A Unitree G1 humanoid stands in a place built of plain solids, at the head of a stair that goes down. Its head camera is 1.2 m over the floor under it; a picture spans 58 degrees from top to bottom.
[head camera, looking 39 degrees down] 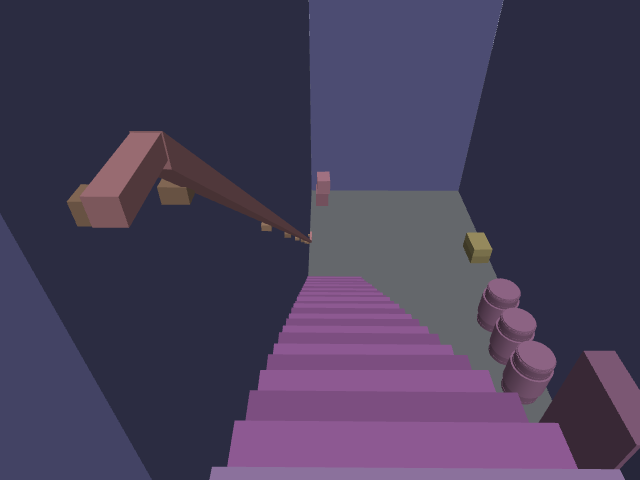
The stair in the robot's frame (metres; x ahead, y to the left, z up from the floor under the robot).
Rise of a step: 0.19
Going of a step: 0.23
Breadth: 1.09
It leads straight ahead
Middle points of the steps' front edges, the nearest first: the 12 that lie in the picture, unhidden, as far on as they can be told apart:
0.52 -0.25 0.00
0.75 -0.26 -0.19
0.98 -0.26 -0.38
1.21 -0.26 -0.58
1.44 -0.26 -0.77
1.66 -0.26 -0.97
1.90 -0.26 -1.16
2.12 -0.26 -1.35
2.36 -0.27 -1.54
2.58 -0.27 -1.74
2.82 -0.27 -1.93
3.06 -0.27 -2.12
